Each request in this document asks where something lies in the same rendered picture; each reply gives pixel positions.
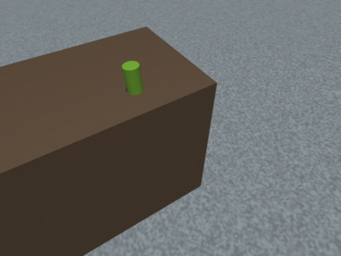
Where can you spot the can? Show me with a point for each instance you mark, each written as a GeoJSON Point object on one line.
{"type": "Point", "coordinates": [133, 79]}

